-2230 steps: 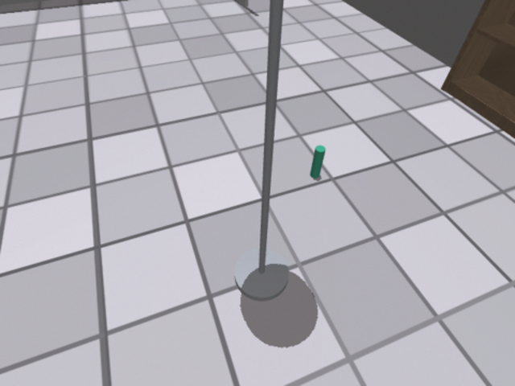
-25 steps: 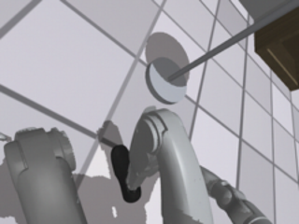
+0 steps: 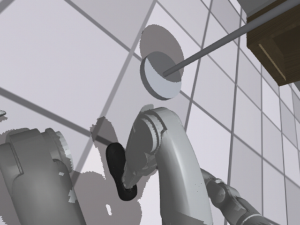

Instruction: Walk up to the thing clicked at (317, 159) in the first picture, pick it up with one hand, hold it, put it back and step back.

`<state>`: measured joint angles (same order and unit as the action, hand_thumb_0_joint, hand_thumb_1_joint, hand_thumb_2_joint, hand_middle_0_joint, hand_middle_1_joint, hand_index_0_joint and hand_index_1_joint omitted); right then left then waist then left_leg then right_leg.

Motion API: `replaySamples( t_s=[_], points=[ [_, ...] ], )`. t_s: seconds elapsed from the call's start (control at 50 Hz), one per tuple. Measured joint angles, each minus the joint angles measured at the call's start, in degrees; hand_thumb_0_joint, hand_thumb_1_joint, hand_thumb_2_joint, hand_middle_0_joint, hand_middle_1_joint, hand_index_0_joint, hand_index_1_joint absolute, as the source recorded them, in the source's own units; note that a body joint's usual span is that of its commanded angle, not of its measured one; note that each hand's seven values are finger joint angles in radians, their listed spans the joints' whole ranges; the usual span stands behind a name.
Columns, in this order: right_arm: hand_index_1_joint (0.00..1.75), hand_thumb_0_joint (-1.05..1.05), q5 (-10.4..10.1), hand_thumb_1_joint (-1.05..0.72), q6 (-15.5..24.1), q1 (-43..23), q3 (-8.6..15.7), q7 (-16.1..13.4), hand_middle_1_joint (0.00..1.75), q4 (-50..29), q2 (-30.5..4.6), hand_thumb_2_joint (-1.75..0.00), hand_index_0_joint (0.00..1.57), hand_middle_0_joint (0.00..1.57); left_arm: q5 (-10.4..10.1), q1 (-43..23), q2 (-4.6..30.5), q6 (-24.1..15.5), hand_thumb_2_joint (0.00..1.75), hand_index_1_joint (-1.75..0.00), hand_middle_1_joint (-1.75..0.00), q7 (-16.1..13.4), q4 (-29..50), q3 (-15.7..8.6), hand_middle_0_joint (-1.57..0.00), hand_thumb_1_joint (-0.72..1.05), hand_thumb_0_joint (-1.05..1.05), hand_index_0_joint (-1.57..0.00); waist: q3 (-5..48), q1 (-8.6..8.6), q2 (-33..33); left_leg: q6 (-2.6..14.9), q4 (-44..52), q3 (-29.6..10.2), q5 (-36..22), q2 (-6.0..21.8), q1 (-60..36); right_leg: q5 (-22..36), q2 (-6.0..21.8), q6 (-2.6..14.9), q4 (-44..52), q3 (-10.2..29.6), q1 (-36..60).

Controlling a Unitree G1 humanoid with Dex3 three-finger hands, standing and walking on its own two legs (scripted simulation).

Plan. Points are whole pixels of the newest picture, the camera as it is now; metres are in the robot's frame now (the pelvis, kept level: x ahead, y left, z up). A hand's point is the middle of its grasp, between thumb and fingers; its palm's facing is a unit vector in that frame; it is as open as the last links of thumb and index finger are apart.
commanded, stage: close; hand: left
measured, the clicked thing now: out of the picture +0.44 +0.28 -0.19
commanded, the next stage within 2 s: settle in 0.42 s
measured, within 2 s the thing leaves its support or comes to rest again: leaves its support in 0.82 s
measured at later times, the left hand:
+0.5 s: hand out of the picture +0.44 +0.27 -0.17, palm faces +0.33 -0.94 -0.01, open 7.2 cm
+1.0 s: hand out of the picture +0.44 +0.29 -0.13, palm faces +0.31 -0.95 -0.01, open 7.0 cm
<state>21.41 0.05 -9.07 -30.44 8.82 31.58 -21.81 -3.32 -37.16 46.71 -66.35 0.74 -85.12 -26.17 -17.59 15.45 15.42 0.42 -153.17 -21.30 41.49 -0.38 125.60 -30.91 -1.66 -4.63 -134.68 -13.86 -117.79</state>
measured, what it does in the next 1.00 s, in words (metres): stands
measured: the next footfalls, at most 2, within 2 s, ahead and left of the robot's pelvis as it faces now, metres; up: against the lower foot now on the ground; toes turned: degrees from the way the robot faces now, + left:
none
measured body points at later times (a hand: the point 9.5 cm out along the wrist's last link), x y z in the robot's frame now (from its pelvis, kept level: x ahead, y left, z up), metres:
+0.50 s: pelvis +0.00 +0.00 +0.00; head +0.23 +0.19 +0.33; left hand +0.42 +0.32 -0.17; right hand +0.15 -0.25 -0.03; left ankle +0.08 +0.11 -0.25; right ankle +0.16 -0.13 -0.25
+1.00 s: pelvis +0.00 +0.00 +0.01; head +0.23 +0.19 +0.35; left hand +0.42 +0.34 -0.13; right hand +0.16 -0.25 -0.03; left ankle +0.08 +0.11 -0.25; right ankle +0.16 -0.13 -0.25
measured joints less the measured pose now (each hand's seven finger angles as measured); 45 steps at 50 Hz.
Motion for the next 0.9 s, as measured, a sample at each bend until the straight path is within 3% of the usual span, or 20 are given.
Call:
replaySamples(
  t_s=[0.34,0.52,0.62,0.76,0.9],
  points=[
    [0.30,-0.01,0.1,-0.88,-1.1,-0.2,-0.6,0.0,0.30,-0.2,0.0,-0.90,0.20,0.21,1.2,-2.0,1.9,0.8,0.67,-0.65,-0.64,-1.9,-1.4,0.3,-0.66,0.28,0.00,-0.64,-0.4,0.80,0.1,0.10,0.4,-0.2,0.1,0.4,0.1,0.2,-0.3,-0.10,0.6,-0.2,-0.2],
    [0.30,-0.01,0.1,-0.88,-1.4,0.1,-0.9,-0.1,0.30,-0.1,-0.2,-0.90,0.20,0.21,0.9,-3.0,2.9,0.9,0.80,-0.93,-0.92,-2.1,-2.1,-0.1,-0.83,0.15,0.00,-0.84,-0.7,1.17,0.2,0.13,0.6,-0.2,0.2,0.5,0.3,0.3,-0.4,-0.12,0.8,-0.2,-0.5],
    [0.30,-0.01,0.0,-0.89,-1.5,0.2,-1.0,-0.2,0.30,-0.1,-0.2,-0.90,0.20,0.21,0.9,-3.5,3.3,1.1,0.96,-1.04,-1.04,-1.5,-2.0,0.2,-0.85,0.08,0.00,-0.85,-0.8,1.31,0.2,0.15,0.5,-0.2,0.3,0.5,0.5,0.2,-0.4,-0.27,0.8,-0.2,-0.6],
    [0.30,-0.01,-0.3,-0.90,-1.7,0.4,-0.3,-0.3,0.30,-0.2,-0.1,-0.90,0.20,0.21,1.0,-3.3,2.5,2.5,1.02,-1.06,-1.05,-0.9,0.8,-0.8,-0.87,0.03,0.00,-0.87,-0.9,0.94,0.2,0.07,0.5,-0.2,0.5,0.4,0.4,-0.1,-0.3,-0.07,0.8,-0.3,-0.5],
    [0.30,-0.01,-1.1,-0.91,-2.4,1.9,2.1,-0.1,0.30,0.4,0.6,-0.91,0.20,0.21,1.3,-2.0,0.4,5.8,1.05,-1.05,-1.04,0.1,8.0,-1.0,-0.89,0.01,0.01,-0.88,0.5,-0.16,-0.6,-0.05,1.3,0.6,0.4,0.3,0.7,-0.4,0.2,0.29,0.9,0.2,-0.8]
  ],
)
